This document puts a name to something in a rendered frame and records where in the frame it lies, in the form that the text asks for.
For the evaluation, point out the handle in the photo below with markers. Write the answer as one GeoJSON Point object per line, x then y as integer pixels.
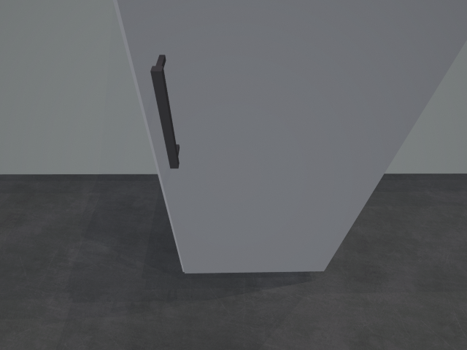
{"type": "Point", "coordinates": [161, 94]}

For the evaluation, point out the fridge door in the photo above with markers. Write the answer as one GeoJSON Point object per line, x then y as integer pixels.
{"type": "Point", "coordinates": [287, 112]}

